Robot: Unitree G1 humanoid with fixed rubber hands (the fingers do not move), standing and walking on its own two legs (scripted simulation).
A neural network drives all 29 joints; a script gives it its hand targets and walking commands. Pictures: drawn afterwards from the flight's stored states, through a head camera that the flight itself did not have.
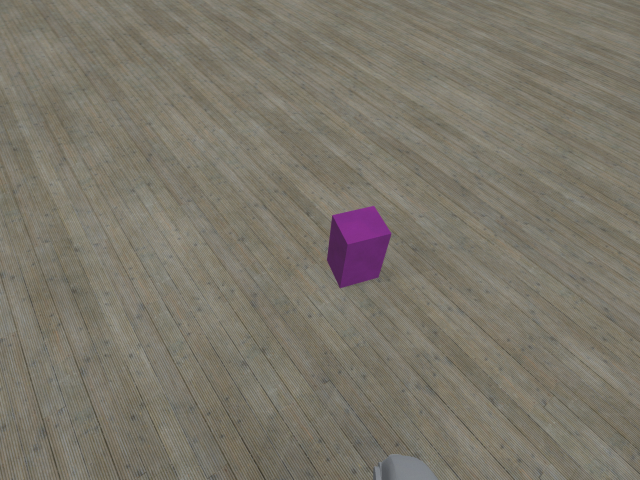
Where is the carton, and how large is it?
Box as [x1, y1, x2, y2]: [327, 206, 391, 287]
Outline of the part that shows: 373,206 332,215 327,260 340,287 378,276 391,233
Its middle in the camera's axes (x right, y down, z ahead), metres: +0.14 +0.05 +1.46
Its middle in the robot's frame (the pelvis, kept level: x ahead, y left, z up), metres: +0.98 -0.20 -0.65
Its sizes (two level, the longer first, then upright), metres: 0.164 0.141 0.263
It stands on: the floor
